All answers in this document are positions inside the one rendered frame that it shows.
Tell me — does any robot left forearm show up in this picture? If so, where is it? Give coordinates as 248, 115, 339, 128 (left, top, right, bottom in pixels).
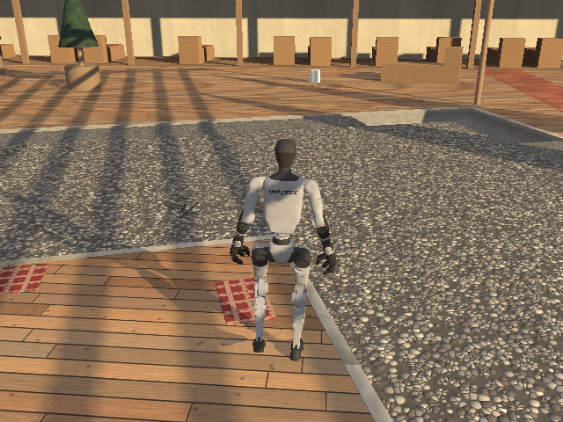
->
232, 210, 250, 247

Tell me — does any humanoid robot head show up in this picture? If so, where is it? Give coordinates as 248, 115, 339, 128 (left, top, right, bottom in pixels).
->
269, 139, 299, 181

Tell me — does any left robot upper arm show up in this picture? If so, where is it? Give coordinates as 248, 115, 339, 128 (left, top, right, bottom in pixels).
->
241, 176, 266, 224

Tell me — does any left robot hand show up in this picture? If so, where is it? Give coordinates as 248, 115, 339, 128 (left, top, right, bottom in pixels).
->
230, 244, 250, 265

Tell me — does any right robot hand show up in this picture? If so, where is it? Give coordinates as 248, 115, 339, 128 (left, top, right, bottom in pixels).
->
316, 253, 337, 275

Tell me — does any robot right forearm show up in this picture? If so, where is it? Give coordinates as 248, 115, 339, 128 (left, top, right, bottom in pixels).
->
317, 215, 334, 255

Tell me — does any robot torso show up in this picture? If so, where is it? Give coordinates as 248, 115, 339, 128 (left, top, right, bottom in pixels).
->
263, 172, 304, 264

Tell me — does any right robot upper arm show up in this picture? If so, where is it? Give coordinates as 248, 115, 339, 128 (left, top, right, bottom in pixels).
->
303, 178, 325, 228

